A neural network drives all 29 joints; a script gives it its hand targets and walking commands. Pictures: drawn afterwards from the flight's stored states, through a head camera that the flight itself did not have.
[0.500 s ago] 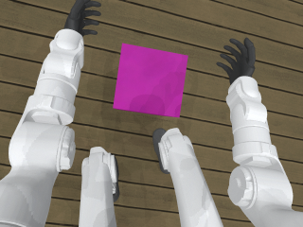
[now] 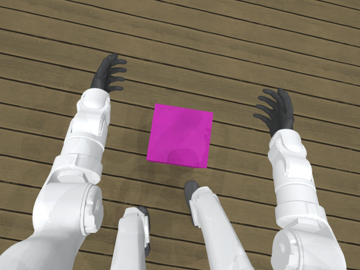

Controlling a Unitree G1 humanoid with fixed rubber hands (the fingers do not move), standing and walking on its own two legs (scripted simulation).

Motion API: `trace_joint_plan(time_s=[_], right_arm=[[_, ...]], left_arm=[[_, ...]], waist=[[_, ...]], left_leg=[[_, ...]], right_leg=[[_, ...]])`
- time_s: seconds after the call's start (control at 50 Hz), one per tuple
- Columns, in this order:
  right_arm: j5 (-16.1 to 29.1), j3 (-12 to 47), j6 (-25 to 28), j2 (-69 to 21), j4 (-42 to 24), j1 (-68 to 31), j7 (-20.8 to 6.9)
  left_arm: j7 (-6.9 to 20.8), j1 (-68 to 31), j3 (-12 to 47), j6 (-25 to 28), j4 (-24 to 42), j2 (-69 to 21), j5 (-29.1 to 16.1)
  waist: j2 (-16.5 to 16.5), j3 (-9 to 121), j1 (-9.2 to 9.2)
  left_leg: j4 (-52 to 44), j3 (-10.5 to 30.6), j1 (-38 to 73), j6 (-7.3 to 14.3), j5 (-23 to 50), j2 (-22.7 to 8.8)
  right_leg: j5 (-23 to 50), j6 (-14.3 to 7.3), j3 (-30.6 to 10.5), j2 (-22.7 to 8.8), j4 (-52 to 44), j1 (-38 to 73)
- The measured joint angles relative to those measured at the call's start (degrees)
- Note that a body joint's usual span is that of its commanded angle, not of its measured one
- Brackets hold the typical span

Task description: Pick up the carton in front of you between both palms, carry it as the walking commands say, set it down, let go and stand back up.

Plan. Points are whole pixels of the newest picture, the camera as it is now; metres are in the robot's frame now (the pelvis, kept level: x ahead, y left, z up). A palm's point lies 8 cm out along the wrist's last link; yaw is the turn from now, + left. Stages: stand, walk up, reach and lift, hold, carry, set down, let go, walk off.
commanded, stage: let go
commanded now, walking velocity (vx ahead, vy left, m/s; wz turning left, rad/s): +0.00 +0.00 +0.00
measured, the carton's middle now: (177, 139) +0.42 -0.09 -0.52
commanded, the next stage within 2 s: stand in 1.26 s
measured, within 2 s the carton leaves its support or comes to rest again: neither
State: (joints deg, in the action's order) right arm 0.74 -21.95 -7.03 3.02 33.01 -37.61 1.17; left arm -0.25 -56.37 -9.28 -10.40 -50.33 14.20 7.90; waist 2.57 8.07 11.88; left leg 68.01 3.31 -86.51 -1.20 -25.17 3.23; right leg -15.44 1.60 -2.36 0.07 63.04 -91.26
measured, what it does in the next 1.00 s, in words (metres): rises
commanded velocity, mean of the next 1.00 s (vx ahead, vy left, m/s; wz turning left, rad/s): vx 0.00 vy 0.00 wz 0.00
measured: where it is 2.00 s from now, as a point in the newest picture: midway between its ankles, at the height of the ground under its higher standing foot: (170, 225)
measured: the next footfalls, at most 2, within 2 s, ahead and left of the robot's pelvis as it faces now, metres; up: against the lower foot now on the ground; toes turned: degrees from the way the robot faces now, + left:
none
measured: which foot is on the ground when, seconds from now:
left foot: down 0.00-1.00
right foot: down 0.00-1.00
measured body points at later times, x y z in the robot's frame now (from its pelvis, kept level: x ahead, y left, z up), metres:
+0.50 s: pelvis +0.07 -0.02 +0.11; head +0.20 -0.01 +0.54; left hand +0.36 +0.16 +0.00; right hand +0.26 -0.26 +0.03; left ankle +0.03 +0.12 -0.61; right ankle +0.10 -0.13 -0.61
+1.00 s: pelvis +0.09 +0.01 +0.13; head +0.11 +0.01 +0.58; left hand +0.26 +0.25 +0.06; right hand +0.26 -0.23 +0.05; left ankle +0.03 +0.12 -0.61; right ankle +0.10 -0.13 -0.61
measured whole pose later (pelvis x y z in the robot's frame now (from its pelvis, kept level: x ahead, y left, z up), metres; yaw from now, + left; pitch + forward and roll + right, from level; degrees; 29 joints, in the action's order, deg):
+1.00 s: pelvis +0.09 +0.01 +0.13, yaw -2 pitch -1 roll -1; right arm -1.1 -2.0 -7.8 12.7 23.8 12.4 -2.6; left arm 2.1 14.2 -1.5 -3.3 -26.4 12.4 -1.3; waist 1.8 -2.8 -0.1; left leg 25.3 3.0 -4.8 0.9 -19.3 1.1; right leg -12.4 1.8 -3.3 0.3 24.7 -11.2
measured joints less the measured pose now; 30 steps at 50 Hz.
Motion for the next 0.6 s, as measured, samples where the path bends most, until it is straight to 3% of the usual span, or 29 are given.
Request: trace_joint_plan(time_s=[0.14, 0.26, 0.44, 0.6], right_arm=[[-2.52, 6.07, 1.37, 1.46, -4.17, 13.48, -4.44], [-1.93, 12.20, 2.84, 5.12, -6.50, 24.73, -7.21], [0.91, 19.69, 5.02, 8.41, -11.68, 40.35, -7.07], [1.86, 22.05, 5.84, 8.37, -12.24, 48.90, -5.79]], left_arm=[[-4.52, 16.84, -2.27, 2.16, 9.67, -6.23, 1.62], [-6.68, 30.62, -1.67, 4.34, 15.64, -8.64, -0.32], [-4.94, 45.81, 1.60, 8.50, 17.89, -6.55, -3.18], [-2.49, 56.10, 3.45, 10.54, 18.71, -5.05, -4.15]], waist=[[-1.46, -1.20, -1.84], [-2.79, -3.46, -3.31], [-4.18, -6.53, -4.47], [-4.48, -8.15, -6.12]], left_leg=[[-9.79, 0.68, 13.35, -0.44, 2.14, -0.12], [-17.28, 1.37, 27.15, -0.77, 3.03, -0.73], [-26.71, 1.62, 46.84, -0.94, 3.29, -2.45], [-35.56, 0.92, 62.16, -0.07, 4.80, -3.27]], right_leg=[[1.03, -0.89, 0.35, -0.23, -8.19, 12.90], [1.03, -1.61, 0.90, 0.00, -14.35, 26.28], [0.76, -2.15, 1.11, 1.23, -22.68, 45.45], [2.26, -1.68, 0.29, 1.71, -31.43, 60.64]])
